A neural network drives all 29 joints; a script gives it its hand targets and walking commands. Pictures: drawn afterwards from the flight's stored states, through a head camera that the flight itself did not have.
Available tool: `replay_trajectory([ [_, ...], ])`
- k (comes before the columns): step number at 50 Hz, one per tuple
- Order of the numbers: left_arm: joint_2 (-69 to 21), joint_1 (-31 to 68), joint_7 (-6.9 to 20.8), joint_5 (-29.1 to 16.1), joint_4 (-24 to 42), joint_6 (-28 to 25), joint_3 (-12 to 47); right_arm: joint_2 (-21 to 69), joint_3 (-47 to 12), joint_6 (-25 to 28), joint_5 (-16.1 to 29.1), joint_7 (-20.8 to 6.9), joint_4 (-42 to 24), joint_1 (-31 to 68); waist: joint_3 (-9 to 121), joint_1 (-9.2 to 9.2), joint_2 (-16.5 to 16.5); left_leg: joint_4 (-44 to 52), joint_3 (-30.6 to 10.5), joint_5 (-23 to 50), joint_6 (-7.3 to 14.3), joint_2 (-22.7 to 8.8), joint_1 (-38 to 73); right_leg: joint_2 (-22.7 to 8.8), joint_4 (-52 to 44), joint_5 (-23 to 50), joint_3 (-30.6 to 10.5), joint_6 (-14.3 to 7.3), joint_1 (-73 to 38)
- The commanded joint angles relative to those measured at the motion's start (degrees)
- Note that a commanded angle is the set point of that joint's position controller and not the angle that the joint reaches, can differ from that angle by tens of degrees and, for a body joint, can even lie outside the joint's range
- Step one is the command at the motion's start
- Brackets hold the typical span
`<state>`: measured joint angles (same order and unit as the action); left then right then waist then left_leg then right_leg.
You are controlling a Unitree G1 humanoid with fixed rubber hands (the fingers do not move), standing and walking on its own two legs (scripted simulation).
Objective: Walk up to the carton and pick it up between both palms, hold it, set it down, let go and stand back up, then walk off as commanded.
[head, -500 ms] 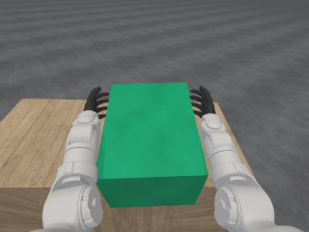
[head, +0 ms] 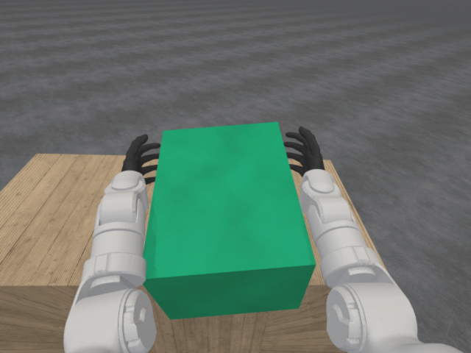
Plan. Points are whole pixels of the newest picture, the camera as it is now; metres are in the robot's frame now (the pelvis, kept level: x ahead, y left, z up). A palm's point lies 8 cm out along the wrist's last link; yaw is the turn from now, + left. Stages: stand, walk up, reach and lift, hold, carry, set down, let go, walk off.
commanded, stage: reach and lift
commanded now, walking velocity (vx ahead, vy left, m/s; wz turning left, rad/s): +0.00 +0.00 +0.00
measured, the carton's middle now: (227, 214) +0.35 +0.02 +0.10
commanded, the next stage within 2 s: hold in 0.22 s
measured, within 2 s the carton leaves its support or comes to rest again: neither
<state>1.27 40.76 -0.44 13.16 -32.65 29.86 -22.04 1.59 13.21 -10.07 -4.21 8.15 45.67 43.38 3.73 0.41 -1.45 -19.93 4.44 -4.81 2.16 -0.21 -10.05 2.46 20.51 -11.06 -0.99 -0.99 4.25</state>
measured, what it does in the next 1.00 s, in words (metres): stands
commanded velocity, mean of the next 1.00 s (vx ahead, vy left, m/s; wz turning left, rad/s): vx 0.00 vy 0.00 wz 0.00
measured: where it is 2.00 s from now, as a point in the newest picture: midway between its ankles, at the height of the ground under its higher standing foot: outside the picture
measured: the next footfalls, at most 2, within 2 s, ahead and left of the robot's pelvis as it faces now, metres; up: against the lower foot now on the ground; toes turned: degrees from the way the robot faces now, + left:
none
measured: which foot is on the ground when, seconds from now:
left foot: down 0.00-1.00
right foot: down 0.00-1.00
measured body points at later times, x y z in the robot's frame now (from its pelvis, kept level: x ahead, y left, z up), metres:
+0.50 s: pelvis +0.00 +0.00 +0.00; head -0.07 +0.02 +0.45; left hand +0.38 +0.19 +0.18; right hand +0.39 -0.13 +0.19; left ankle +0.07 +0.09 -0.74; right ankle +0.01 -0.11 -0.74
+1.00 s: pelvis -0.01 +0.00 +0.00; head -0.08 +0.02 +0.44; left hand +0.38 +0.19 +0.18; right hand +0.38 -0.13 +0.20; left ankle +0.07 +0.09 -0.74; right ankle +0.01 -0.11 -0.74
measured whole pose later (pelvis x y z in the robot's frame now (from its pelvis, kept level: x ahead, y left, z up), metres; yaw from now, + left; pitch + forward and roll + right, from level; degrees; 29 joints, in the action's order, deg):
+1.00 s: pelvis -0.01 +0.00 +0.00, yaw +0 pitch -6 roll -1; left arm 1.2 41.7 -0.4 14.5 -27.8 36.4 -21.3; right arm 1.6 12.2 -13.9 -2.9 8.5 41.4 43.4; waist 3.7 1.2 -1.5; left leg -19.8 4.4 -4.3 2.5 -0.2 -9.4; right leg 2.4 20.4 -10.5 -1.0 -0.8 3.6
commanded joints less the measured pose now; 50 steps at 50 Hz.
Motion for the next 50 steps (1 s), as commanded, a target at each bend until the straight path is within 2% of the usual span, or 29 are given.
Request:
replay_trajectory([
  [1,-32.4,41.4,8.6,-0.9,14.0,-1.9,22.2,27.7,-16.4,2.9,6.5,-7.9,-9.5,39.2,16.1,1.79,2.0,5.2,-2.4,1.8,-1.7,-1.6,22.1,-0.9,-8.6,0.6,4.2,2.1,2.7],
  [8,-33.1,43.1,8.2,-1.9,15.7,-1.3,23.8,27.7,-16.8,2.5,6.7,-7.9,-10.7,40.1,17.3,2.70,2.2,5.4,-2.8,0.3,-1.9,-1.8,22.4,-1.0,-8.6,0.2,4.1,2.0,2.9],
  [16,-33.4,42.1,8.1,-2.4,18.1,0.0,25.2,27.5,-18.9,1.6,8.4,-7.1,-13.1,39.9,18.8,3.38,2.1,4.2,-3.0,3.9,-1.9,-1.5,24.0,-0.9,-8.3,4.0,4.0,2.3,1.6],
  [29,-31.7,39.1,9.5,-1.5,20.8,3.0,24.4,26.7,-20.8,-1.1,10.6,-5.5,-15.6,38.0,17.3,4.46,1.3,3.8,-3.0,5.3,-1.1,-0.8,23.3,-1.1,-8.0,7.7,3.7,2.9,-0.8],
  [50,-31.1,42.0,9.9,-0.5,18.5,3.1,22.9,26.8,-17.4,-1.0,8.4,-6.8,-13.4,39.8,14.9,4.60,1.0,6.1,-3.1,-3.1,-0.7,-1.7,22.4,-1.4,-9.0,-0.5,4.1,2.6,3.2],
])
